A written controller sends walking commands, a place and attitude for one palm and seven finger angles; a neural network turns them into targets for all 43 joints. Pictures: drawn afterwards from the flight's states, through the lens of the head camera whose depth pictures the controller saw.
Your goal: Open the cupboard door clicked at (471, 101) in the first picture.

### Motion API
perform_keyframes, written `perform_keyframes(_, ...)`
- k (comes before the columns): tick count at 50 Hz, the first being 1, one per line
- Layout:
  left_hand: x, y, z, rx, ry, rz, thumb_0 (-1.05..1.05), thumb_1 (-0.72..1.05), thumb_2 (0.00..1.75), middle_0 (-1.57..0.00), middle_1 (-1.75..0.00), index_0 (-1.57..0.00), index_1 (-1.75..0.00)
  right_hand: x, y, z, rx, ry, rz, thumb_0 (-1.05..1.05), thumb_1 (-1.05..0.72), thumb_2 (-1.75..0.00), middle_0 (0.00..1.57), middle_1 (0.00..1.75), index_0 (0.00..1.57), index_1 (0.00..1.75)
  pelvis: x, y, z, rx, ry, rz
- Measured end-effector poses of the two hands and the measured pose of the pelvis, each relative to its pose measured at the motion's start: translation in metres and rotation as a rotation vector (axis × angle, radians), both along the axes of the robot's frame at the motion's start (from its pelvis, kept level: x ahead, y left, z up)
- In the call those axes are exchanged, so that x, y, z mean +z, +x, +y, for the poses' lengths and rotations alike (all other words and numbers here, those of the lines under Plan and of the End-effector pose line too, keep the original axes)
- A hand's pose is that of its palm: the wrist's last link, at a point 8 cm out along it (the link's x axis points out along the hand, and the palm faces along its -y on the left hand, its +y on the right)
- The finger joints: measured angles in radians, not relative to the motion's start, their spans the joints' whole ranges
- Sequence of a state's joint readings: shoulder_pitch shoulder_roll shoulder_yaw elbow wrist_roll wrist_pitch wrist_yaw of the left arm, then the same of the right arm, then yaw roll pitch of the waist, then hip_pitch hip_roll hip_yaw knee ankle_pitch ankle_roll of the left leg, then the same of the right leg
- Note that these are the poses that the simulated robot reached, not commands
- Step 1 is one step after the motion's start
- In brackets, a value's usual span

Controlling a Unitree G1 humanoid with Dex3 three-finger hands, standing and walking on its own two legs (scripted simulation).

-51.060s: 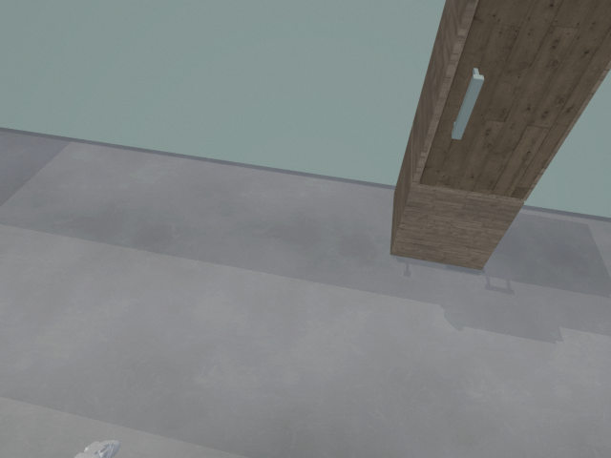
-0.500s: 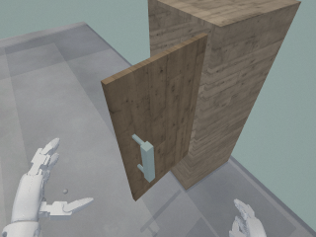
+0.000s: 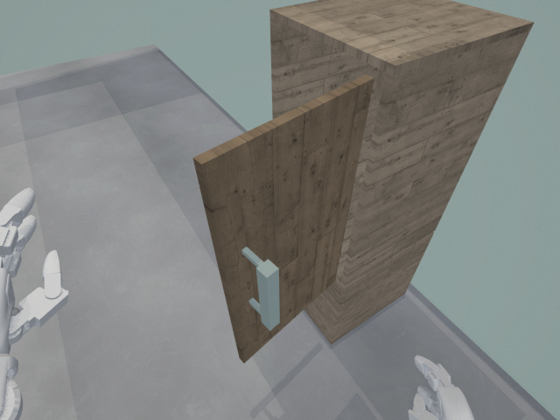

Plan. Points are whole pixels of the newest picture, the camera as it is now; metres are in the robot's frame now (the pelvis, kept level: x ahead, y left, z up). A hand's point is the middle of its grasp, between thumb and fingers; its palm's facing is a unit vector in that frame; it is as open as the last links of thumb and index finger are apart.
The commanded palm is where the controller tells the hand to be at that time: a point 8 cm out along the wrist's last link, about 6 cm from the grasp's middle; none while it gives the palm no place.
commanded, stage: draw the hand back to the body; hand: left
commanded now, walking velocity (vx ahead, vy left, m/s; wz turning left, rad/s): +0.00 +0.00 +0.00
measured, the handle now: (260, 289) +0.34 +0.09 -0.03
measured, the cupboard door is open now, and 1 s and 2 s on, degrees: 100 100 100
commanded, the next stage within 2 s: step back with the hand held close in 0.26 s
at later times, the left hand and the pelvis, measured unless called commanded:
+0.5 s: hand (71, 295) +0.18 +0.25 +0.17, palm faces +0.46 -0.77 -0.44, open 7.4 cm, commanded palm +0.13 +0.28 +0.17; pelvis -0.02 -0.02 +0.00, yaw -1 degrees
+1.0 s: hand (32, 360) +0.12 +0.26 +0.15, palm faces +0.50 -0.73 -0.47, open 7.4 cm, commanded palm +0.06 +0.29 +0.17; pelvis -0.08 +0.00 -0.02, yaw -1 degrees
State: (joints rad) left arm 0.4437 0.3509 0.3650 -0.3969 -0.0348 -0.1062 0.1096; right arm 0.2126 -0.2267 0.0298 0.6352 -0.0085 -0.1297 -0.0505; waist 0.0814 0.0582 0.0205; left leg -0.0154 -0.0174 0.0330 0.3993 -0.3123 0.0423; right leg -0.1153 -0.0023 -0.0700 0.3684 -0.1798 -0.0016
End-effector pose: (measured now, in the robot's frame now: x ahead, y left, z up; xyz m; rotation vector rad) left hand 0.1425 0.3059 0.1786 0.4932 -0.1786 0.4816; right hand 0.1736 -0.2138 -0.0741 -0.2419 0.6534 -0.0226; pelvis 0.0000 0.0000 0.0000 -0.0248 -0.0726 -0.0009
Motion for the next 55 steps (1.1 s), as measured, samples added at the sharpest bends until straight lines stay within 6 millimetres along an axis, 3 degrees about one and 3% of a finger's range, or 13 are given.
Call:
perform_keyframes(12, -0.011, -0.004, -0.015, -0.022, -0.027, 0.042, 0.01, 0.88, 0.89, -0.21, -0.3, -0.21, -0.3, -0.002, -0.012, -0.014, -0.029, -0.002, 0.015, 0.01, -0.9, -0.9, 0.2, 0.3, 0.2, 0.3, 0.001, -0.005, -0.01, -0.008, 0.003, -0.012)
perform_keyframes(28, 0.004, -0.002, -0.023, -0.067, 0.07, 0.01, 0.01, 0.89, 0.9, -0.21, -0.3, -0.2, -0.3, 0.001, -0.025, -0.032, -0.094, -0.008, 0.011, 0.01, -0.9, -0.9, 0.2, 0.3, 0.2, 0.3, 0.0, -0.023, -0.015, -0.023, 0.004, 0.051)
perform_keyframes(37, 0.0, -0.018, -0.023, -0.14, 0.117, 0.06, 0.01, 0.89, 0.9, -0.21, -0.3, -0.21, -0.3, 0.0, -0.06, -0.045, -0.191, -0.053, 0.048, 0.01, -0.9, -0.9, 0.2, 0.3, 0.2, 0.3, -0.004, -0.045, -0.005, -0.031, 0.021, 0.072)
perform_keyframes(48, -0.006, -0.063, -0.013, -0.04, 0.134, -0.048, 0.01, 0.89, 0.9, -0.21, -0.3, -0.21, -0.3, -0.014, -0.108, -0.036, -0.17, -0.092, 0.065, 0.01, -0.9, -0.9, 0.2, 0.3, 0.2, 0.3, -0.019, -0.078, -0.003, -0.01, 0.033, 0.053)
perform_keyframes(55, -0.009, -0.077, -0.019, -0.06, 0.09, -0.141, 0.01, 0.89, 0.9, -0.21, -0.3, -0.21, -0.3, -0.021, -0.137, -0.034, -0.172, -0.098, 0.097, 0.01, -0.9, -0.9, 0.2, 0.3, 0.2, 0.3, -0.025, -0.096, -0.005, -0.003, 0.021, 0.054)
